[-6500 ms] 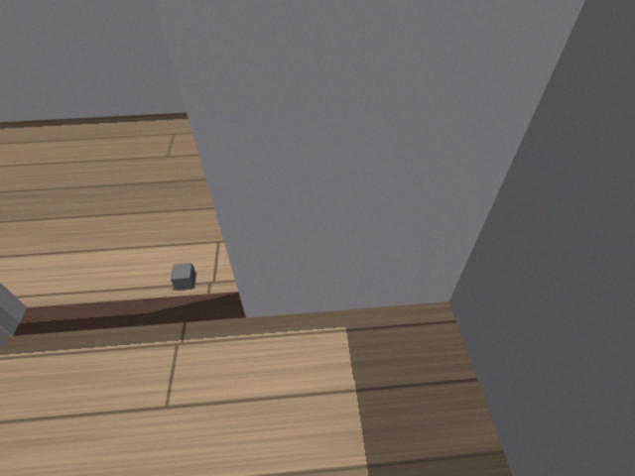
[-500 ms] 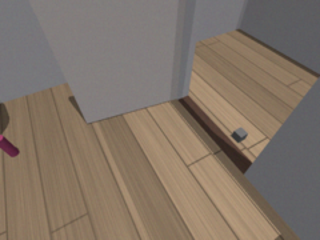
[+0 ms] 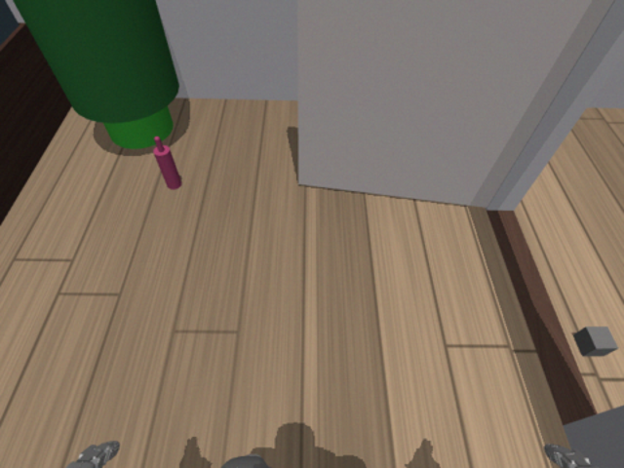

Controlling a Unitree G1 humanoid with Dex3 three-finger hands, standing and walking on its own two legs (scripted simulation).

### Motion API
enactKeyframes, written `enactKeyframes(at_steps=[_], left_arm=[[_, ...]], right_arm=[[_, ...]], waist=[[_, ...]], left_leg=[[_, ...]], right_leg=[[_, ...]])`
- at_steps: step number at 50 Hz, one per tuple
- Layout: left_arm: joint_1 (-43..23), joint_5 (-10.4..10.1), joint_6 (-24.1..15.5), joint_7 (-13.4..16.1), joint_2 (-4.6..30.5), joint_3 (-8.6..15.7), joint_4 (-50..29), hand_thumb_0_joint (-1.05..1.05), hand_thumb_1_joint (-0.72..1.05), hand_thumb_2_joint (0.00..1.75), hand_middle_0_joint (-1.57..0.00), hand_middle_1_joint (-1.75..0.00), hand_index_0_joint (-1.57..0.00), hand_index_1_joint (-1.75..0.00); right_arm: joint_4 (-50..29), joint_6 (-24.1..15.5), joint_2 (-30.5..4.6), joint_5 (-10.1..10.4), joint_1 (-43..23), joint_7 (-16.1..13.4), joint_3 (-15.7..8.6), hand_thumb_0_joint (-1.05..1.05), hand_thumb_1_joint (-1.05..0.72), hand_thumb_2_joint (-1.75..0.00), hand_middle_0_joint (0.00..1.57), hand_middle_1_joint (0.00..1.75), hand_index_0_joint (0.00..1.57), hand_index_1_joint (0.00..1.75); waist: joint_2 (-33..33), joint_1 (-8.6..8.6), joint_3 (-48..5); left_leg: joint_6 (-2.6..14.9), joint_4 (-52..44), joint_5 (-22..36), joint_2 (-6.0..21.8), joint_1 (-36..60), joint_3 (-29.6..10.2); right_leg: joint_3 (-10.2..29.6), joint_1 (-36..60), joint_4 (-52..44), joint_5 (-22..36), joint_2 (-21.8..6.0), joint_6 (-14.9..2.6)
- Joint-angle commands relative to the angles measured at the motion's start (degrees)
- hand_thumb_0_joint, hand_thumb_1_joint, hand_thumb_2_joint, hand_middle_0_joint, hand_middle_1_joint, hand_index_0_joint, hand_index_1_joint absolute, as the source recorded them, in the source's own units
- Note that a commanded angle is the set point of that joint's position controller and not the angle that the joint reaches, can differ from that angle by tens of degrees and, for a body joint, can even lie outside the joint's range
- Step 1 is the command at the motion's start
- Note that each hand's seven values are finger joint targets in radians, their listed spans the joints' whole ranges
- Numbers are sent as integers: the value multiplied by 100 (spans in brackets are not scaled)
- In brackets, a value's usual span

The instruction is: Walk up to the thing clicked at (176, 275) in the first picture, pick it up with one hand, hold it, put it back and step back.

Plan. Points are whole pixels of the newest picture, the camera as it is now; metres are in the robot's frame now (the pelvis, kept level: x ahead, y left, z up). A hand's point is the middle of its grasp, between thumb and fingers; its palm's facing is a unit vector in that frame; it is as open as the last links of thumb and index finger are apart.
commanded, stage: walk up
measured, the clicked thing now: (594, 341) +0.58 -0.91 -0.71
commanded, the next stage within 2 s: stand in 1.82 s
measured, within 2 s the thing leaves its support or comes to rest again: neither
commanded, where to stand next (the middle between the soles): +0.05 +0.03 m, yaw +42 degrees
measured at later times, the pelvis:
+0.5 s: pelvis +0.00 -0.04 +0.01, yaw +23 degrees
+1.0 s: pelvis +0.00 -0.03 +0.00, yaw +37 degrees
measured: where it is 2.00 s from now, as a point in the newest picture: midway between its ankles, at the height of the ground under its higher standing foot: outside the picture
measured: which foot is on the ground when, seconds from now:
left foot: down 0.00-0.24, up 0.26-0.58, down 0.60-0.90, up 0.92-1.00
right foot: up 0.00-0.20, down 0.22-0.60, up 0.62-0.86, down 0.88-1.00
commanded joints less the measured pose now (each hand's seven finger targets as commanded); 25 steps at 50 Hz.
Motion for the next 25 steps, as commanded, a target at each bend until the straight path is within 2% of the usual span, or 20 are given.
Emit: enactKeyframes(at_steps=[1, 2, 3, 4, 5, 7, 9, 10, 11, 12, 13, 14, 15, 16, 17, 19, 20, 22, 23, 25], left_arm=[[-61, -101, -116, 99, 1178, 179, -807, 0, 90, 90, -20, -30, -20, -30], [192, -108, -161, 86, 1192, 191, -677, 0, 90, 90, -20, -30, -20, -30], [137, -115, -227, 79, 1188, 236, -605, 0, 90, 90, -20, -30, -20, -30], [261, -117, -228, 75, 1162, 250, -540, 0, 90, 90, -20, -30, -20, -30], [386, -107, -242, 78, 1155, 268, -468, 0, 90, 90, -20, -30, -20, -30], [525, -128, -310, 154, 1051, 280, -477, 0, 90, 90, -20, -30, -20, -30], [966, -139, -378, 240, 1010, 298, -373, 0, 90, 90, -20, -30, -20, -30], [1304, -117, -438, 294, 1054, 325, -285, 0, 90, 90, -20, -30, -20, -30], [1535, -25, -508, 359, 1485, 440, -272, 0, 90, 90, -20, -30, -20, -30], [1227, 110, -545, 418, 2256, 609, -455, 0, 90, 90, -20, -30, -20, -30], [497, 96, -514, 443, 2460, 597, -593, 0, 90, 90, -20, -30, -20, -30], [254, 18, -557, 473, 2069, 532, -703, 0, 90, 90, -20, -30, -20, -30], [302, -31, -592, 498, 1743, 441, -614, 0, 90, 90, -20, -30, -20, -30], [351, 0, -614, 511, 1696, 433, -522, 0, 90, 90, -20, -30, -20, -30], [417, 27, -623, 501, 1727, 487, -449, 0, 90, 90, -20, -30, -20, -30], [719, 44, -635, 460, 1704, 513, -426, 0, 90, 90, -20, -30, -20, -30], [860, 50, -644, 444, 1694, 527, -416, 0, 90, 90, -20, -30, -20, -30], [868, 78, -647, 404, 1855, 567, -476, 0, 90, 90, -20, -30, -20, -30], [809, 59, -632, 380, 1848, 552, -507, 0, 90, 90, -20, -30, -20, -30], [491, 55, -577, 329, 1917, 522, -602, 0, 90, 90, -20, -30, -20, -30]], right_arm=[[-628, -269, -1932, 102, 497, -238, -574, 0, -90, -90, 20, 30, 20, 30], [-712, -260, -1668, 110, 216, -261, -443, 0, -90, -90, 20, 30, 20, 30], [-732, -218, -1459, 122, 118, -295, -355, 0, -90, -90, 20, 30, 20, 30], [-786, -202, -1437, 91, 78, -298, -339, 0, -90, -90, 20, 30, 20, 30], [-830, -178, -1441, 69, 16, -258, -334, 0, -90, -90, 20, 30, 20, 30], [-908, -125, -1436, -18, 54, -185, -348, 0, -90, -90, 20, 30, 20, 30], [-1079, -58, -1434, -54, -211, -111, -375, 0, -90, -90, 20, 30, 20, 30], [-1196, -20, -1347, -23, -465, -95, -364, 0, -90, -90, 20, 30, 20, 30], [-1331, 18, -993, 17, -544, -90, -262, 0, -90, -90, 20, 30, 20, 30], [-1421, 24, -688, 4, -378, -82, -206, 0, -90, -90, 20, 30, 20, 30], [-1218, 100, -1132, -62, -77, -145, -334, 0, -90, -90, 20, 30, 20, 30], [-1031, 124, -1397, -30, 16, -111, -409, 0, -90, -90, 20, 30, 20, 30], [-883, 132, -1379, -13, 17, -45, -456, 0, -90, -90, 20, 30, 20, 30], [-840, 123, -1263, 19, 96, 20, -441, 0, -90, -90, 20, 30, 20, 30], [-826, 107, -1218, 19, 192, 87, -421, 0, -90, -90, 20, 30, 20, 30], [-754, 82, -1124, 32, 76, 174, -373, 0, -90, -90, 20, 30, 20, 30], [-777, 73, -1077, 43, -122, 177, -357, 0, -90, -90, 20, 30, 20, 30], [-814, 40, -1019, 60, -414, 185, -325, 0, -90, -90, 20, 30, 20, 30], [-761, 16, -978, 87, -471, 184, -300, 0, -90, -90, 20, 30, 20, 30], [-573, -19, -987, 156, -232, 161, -317, 0, -90, -90, 20, 30, 20, 30]], waist=[[1183, -385, -1419], [960, -251, -1339], [1014, -255, -1170], [1281, -220, -1051], [1484, -238, -1010], [1627, -215, -918], [1559, -9, -1088], [1355, 242, -1273], [235, 448, -1154], [-1231, 296, -945], [-1048, -31, -902], [-184, -188, -599], [361, -214, -491], [122, -240, -488], [-206, -215, -590], [-469, 11, -809], [-544, 148, -777], [-714, 239, -715], [-745, 249, -685], [-909, 117, -835]], left_leg=[[1938, -1713, 409, 2306, 1362, -3863], [1637, -1509, 28, 1945, 1280, -3037], [1365, -1273, 306, 1582, 1006, -2661], [1155, -1170, 369, 1318, 685, -2285], [1116, -1102, 535, 1144, 354, -2148], [1147, -951, 1289, 1158, -195, -2315], [966, -524, 1436, 861, -569, -2197], [759, 8, 1364, 584, -763, -2005], [410, 1057, 551, -73, -1420, -1679], [-50, 2248, -1750, -758, -2294, -1047], [-103, 3255, -2043, -123, -1968, -1437], [-192, 3702, -1789, -9, -1934, -1550], [-211, 3687, -1378, 59, -1857, -1523], [-215, 3657, -977, 78, -1803, -1330], [-236, 3560, -761, 174, -1807, -1202], [-272, 2824, -694, 188, -1941, -908], [-310, 2559, -696, 204, -1881, -796], [-314, 1854, -885, 325, -1618, -669], [-282, 1513, -909, 286, -1334, -507], [-241, 1065, -852, 159, -556, -219]], right_leg=[[1664, -1933, 2375, -669, 210, 188], [1609, -1851, 1961, -451, 160, 104], [1574, -1745, 1492, -396, 131, 99], [1486, -1507, 998, -271, 160, 74], [1301, -1211, 737, -227, 287, 115], [1148, -731, 253, -208, 509, 113], [967, -112, -553, 475, 731, 39], [938, 321, -1366, 1225, 718, 33], [1927, 553, -2451, 915, 36, -95], [4200, 411, -3209, 1161, -1958, -696], [4999, -243, -3413, 1128, -2771, -1488], [4162, -317, -3088, 1771, -2520, -1642], [3045, -356, -2751, 2074, -1954, -1294], [2447, -280, -2577, 2209, -1511, -1024], [2035, -34, -2398, 2376, -1327, -934], [1522, 797, -2152, 2842, -1095, -844], [1464, 850, -2186, 2824, -1152, -889], [1392, 770, -2107, 3028, -1393, -1045], [1172, 592, -2047, 2922, -1324, -1002], [924, 47, -1913, 2557, -1328, -948]])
